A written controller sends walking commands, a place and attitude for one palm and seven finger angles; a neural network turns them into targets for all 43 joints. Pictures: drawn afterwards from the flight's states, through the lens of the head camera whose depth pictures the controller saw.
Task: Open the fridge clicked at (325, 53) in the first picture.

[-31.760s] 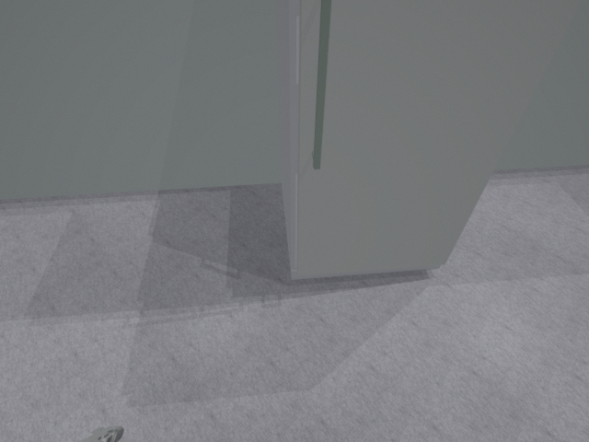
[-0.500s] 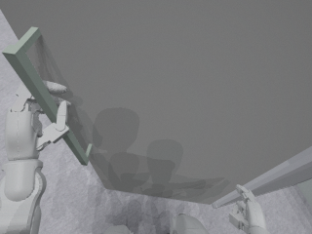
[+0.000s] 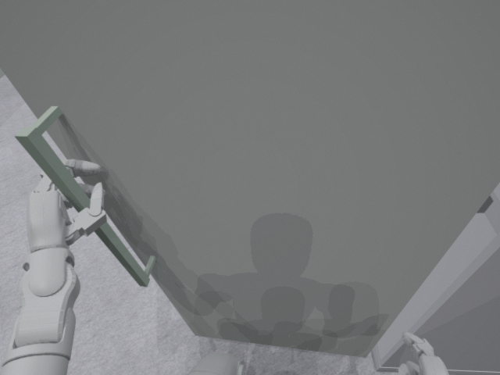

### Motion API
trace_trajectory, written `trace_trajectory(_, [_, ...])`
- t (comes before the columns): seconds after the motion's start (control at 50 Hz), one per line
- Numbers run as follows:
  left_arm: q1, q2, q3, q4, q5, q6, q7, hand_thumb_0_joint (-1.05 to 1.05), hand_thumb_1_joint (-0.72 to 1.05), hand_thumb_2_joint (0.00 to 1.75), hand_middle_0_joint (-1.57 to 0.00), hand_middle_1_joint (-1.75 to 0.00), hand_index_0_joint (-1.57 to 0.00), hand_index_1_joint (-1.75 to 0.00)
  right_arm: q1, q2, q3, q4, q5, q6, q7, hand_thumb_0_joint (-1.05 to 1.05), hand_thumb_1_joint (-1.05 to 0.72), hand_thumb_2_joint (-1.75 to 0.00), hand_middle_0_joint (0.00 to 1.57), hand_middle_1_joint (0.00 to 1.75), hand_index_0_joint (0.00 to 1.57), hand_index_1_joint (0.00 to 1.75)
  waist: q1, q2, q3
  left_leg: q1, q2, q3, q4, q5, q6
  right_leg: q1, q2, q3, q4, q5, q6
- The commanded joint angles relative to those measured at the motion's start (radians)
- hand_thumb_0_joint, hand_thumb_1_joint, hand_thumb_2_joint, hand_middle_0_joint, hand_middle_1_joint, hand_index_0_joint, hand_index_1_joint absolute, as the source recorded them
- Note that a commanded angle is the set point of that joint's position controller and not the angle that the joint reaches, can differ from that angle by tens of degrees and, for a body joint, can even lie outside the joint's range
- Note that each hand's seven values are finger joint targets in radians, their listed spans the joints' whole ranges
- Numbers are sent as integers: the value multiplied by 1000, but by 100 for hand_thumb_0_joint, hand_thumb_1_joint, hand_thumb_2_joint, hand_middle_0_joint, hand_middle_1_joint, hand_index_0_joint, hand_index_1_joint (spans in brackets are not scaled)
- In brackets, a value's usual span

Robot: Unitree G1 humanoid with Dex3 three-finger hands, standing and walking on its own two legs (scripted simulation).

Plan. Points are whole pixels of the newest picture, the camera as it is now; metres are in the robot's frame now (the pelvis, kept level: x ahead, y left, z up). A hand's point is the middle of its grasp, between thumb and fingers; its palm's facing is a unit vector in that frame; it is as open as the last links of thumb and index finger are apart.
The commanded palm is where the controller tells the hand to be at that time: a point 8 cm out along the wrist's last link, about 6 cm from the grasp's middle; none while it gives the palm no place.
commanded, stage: stop walking and hold the door back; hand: left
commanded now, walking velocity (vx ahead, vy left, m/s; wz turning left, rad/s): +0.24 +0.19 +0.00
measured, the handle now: (108, 218) +0.33 +0.27 +0.09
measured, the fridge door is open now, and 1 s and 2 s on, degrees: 85 80 78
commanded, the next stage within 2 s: loosen the grip on the handle in 0.86 s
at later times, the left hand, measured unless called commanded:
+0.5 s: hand (107, 186) +0.34 +0.25 +0.16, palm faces +0.26 -0.94 -0.22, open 5.3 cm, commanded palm +0.31 +0.29 +0.14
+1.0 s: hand (110, 181) +0.35 +0.25 +0.16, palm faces +0.30 -0.94 -0.17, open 5.3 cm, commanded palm +0.31 +0.29 +0.13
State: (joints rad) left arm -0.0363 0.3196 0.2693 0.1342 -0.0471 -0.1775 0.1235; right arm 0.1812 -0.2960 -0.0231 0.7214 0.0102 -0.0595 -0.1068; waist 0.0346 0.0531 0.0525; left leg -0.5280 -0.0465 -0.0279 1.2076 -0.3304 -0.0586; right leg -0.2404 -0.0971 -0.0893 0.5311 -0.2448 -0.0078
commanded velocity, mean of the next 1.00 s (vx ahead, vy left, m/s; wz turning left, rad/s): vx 0.11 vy -0.02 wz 0.00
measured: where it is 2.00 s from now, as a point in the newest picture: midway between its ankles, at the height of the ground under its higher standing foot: outside the picture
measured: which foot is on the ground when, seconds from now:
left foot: up 0.00-0.28, down 0.30-0.68, up 0.70-0.92, down 0.94-1.00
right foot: down 0.00-0.30, up 0.32-0.64, down 0.66-1.00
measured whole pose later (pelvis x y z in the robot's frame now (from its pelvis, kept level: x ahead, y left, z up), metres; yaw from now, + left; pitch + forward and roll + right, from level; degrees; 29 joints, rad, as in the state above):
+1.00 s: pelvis -0.09 +0.00 -0.01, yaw -1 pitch -1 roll +0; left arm -0.72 0.43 0.32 0.75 0.03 -0.19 0.01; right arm 0.18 -0.28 -0.02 0.69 0.03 -0.11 -0.10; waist -0.02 -0.05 0.10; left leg -0.29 0.03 0.09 0.55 -0.23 0.01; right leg -0.29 -0.03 -0.07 0.59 -0.27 -0.01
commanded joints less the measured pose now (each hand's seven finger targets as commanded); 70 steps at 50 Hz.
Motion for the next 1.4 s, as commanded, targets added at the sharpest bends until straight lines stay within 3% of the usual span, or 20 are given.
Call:
trace_trajectory(0.0, [-540,359,137,-9,-14,-57,22,0,90,90,-45,-140,-45,-140,-110,-86,-24,-154,0,-39,3,0,-90,-90,20,30,20,30,-10,-225,-137,-58,40,-7,-120,20,19,126,-239,265,-245,58,-29])
trace_trajectory(0.18, [-947,395,84,217,14,-82,23,0,90,90,-45,-140,-45,-140,-22,-87,-30,-126,8,-49,5,0,-90,-90,20,30,20,30,1,-291,-262,226,26,153,-591,-137,74,76,-240,249,-349,-415,-84])
trace_trajectory(0.24, [-1044,358,30,277,22,-106,5,0,90,90,-45,-140,-45,-140,37,-97,-24,-113,9,-53,-5,0,-90,-90,20,30,20,30,-48,-93,-328,498,30,165,-869,-112,111,-34,-99,111,-150,-385,-18])
trace_trajectory(0.28, [-1178,324,7,224,15,-128,0,0,90,90,-45,-140,-45,-140,19,-139,-25,-137,14,-73,-6,0,-90,-90,20,30,20,30,-60,353,-241,579,391,-355,-1060,-291,247,-362,86,-62,305,-298,31])
trace_trajectory(0.32, [-1284,357,9,213,27,-112,0,0,90,90,-45,-140,-45,-140,7,-95,-14,-123,18,-80,-3,0,-90,-90,20,30,20,30,-49,256,-265,577,461,-437,-1043,-109,294,-453,61,88,608,-244,7])
trace_trajectory(0.38, [-1210,342,-4,415,44,-73,-24,0,90,90,-45,-140,-45,-140,55,-113,-19,-100,38,-59,-5,0,-90,-90,20,30,20,30,-43,84,-226,539,382,-223,-956,-29,277,-458,21,83,588,-82,29])
trace_trajectory(0.46, [-1233,294,-56,327,33,-67,-64,0,90,90,-45,-140,-45,-140,85,-94,-6,-105,32,-49,-7,0,-90,-90,20,30,20,30,-52,116,-295,625,343,-122,-868,368,247,-378,54,21,408,-93,35])
trace_trajectory(0.6, [-1128,428,50,304,30,-56,-53,0,90,90,-45,-140,-45,-140,55,-109,1,-114,33,-48,-1,0,-90,-90,20,30,20,30,-35,173,-346,408,279,36,-683,403,140,129,104,-32,-107,25,22])
trace_trajectory(0.64, [-1073,505,105,304,41,-60,-41,0,90,90,-45,-140,-45,-140,64,-92,-3,-117,37,-38,7,0,-90,-90,20,30,20,30,-43,-65,-412,138,183,118,-409,257,83,414,-99,202,-123,282,-72])
trace_trajectory(0.66, [-1066,554,148,314,42,-56,-35,0,90,90,-45,-140,-45,-140,44,-79,-6,-131,38,-36,1,0,-90,-90,20,30,20,30,-28,-219,-397,-37,84,109,-224,-135,48,479,-253,388,-113,561,-175])
trace_trajectory(0.68, [-1026,562,178,344,37,-40,-31,0,90,90,-45,-140,-45,-140,60,-90,-17,-129,40,-41,0,0,-90,-90,20,30,20,30,-21,-195,-385,-83,92,24,-109,-237,43,463,-309,365,-102,640,-203])
trace_trajectory(0.86, [-1018,493,170,308,21,-55,-20,0,90,90,-45,-140,-45,-140,21,-96,11,-119,16,-62,-18,0,-90,-90,20,30,20,30,-27,-156,-314,263,72,112,-631,113,38,181,-113,124,-101,365,-91])
trace_trajectory(0.92, [-990,442,131,222,10,-64,-26,0,90,90,-45,-140,-45,-140,10,-131,-16,-147,23,-62,-15,0,-90,-90,20,30,20,30,-30,41,-326,446,200,-12,-803,449,75,70,-18,88,-10,257,-5])
trace_trajectory(0.94, [-1512,851,394,468,136,-52,-66,0,90,90,-45,-140,-45,-140,54,-147,-89,-123,12,-94,25,0,-90,-90,20,30,20,30,-8,-65,-352,412,179,72,-739,535,100,85,21,136,11,234,-18])
trace_trajectory(0.96, [-1300,385,109,795,114,34,-114,0,78,84,-45,-140,-45,-140,110,-130,-45,-117,-11,-141,17,0,-90,-90,20,30,20,30,-150,-151,-514,384,57,67,-732,664,95,-19,109,8,106,474,-37])
trace_trajectory(0.98, [-1193,448,223,572,63,30,-125,0,66,78,-45,-140,-45,-140,134,-148,-61,-83,6,-131,30,0,-90,-90,20,30,20,30,-78,12,-590,469,91,37,-644,747,55,-84,74,13,63,412,-19])
trace_trajectory(1.02, [-1167,431,222,614,59,10,-135,0,42,67,-45,-140,-45,-140,127,-131,-53,-59,-2,-101,40,0,-90,-90,20,30,20,30,-36,269,-521,502,92,35,-644,644,18,-133,65,33,13,251,-24])
trace_trajectory(1.04, [-1125,389,154,582,72,-3,-120,0,30,61,-45,-140,-45,-140,104,-117,-46,-79,-12,-100,52,0,-90,-90,20,30,20,30,-50,253,-413,439,90,32,-656,513,21,-161,75,27,-1,180,-27])
trace_trajectory(1.16, [-1122,314,70,614,86,-157,-36,0,-43,26,-44,-138,-44,-138,73,-128,-20,-153,-6,-85,62,0,-90,-90,20,30,20,30,-117,-181,-249,177,85,12,-708,-71,87,-253,90,40,-22,-131,-7])
trace_trajectory(1.38, [-1194,485,163,499,68,-223,-33,0,-55,20,-29,-120,-29,-120,116,-126,-13,-124,-15,-93,22,0,-90,-90,20,30,20,30,-73,38,-469,185,63,24,-665,-65,92,-178,95,76,16,-134,-15])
